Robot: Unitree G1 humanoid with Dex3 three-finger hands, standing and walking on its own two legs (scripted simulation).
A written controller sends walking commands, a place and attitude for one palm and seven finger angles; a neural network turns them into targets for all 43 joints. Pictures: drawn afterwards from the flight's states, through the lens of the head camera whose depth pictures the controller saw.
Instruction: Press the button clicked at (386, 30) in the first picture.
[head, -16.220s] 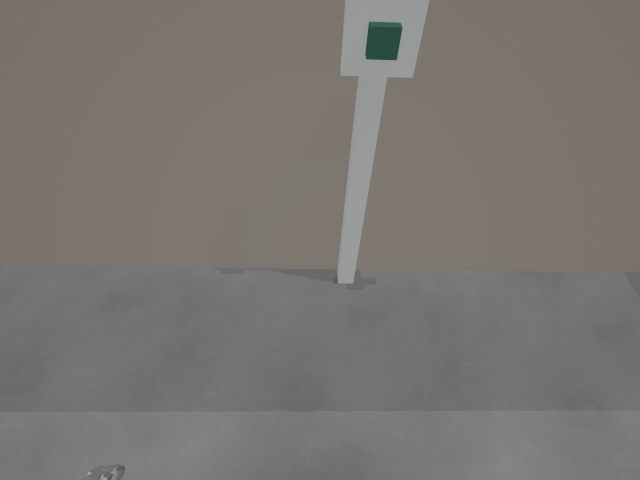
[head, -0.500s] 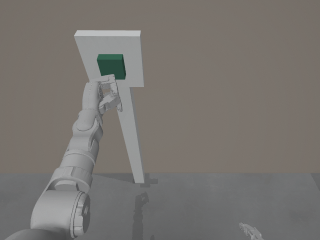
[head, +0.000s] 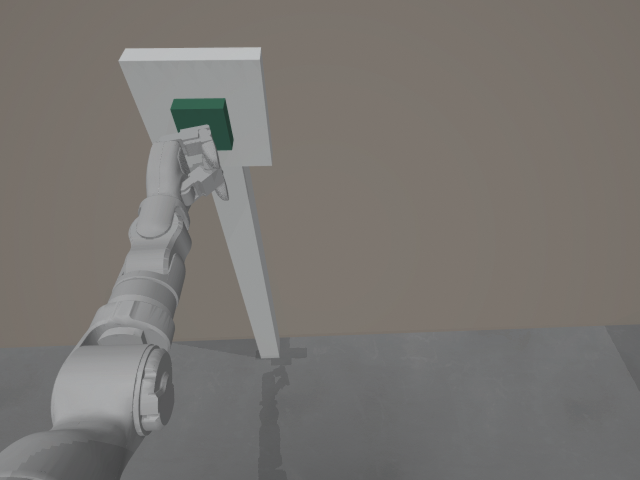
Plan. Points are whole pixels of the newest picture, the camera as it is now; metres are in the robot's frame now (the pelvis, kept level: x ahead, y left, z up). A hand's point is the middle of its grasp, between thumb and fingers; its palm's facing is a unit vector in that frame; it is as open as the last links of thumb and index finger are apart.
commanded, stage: press the button with the knuckle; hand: left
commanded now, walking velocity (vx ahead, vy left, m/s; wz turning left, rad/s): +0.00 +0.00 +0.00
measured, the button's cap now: (204, 123) +0.52 +0.15 +0.16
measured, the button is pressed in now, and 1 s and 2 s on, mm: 2 12 0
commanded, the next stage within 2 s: hold the button down briefly in 0.40 s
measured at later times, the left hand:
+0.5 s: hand (222, 166) +0.48 +0.13 +0.13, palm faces +0.05 -1.00 -0.02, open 2.8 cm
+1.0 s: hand (225, 168) +0.48 +0.12 +0.13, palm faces +0.05 -1.00 -0.02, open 2.8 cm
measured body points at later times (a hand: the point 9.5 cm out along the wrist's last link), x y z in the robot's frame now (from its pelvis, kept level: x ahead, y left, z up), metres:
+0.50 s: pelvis -0.02 +0.00 -0.01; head +0.05 +0.00 +0.44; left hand +0.47 +0.18 +0.13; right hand +0.01 -0.26 -0.13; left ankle -0.02 +0.10 -0.73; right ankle +0.02 -0.11 -0.73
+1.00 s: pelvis -0.03 +0.00 -0.01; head +0.04 +0.00 +0.43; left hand +0.47 +0.17 +0.13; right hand -0.01 -0.26 -0.13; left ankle -0.02 +0.10 -0.73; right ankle +0.02 -0.11 -0.73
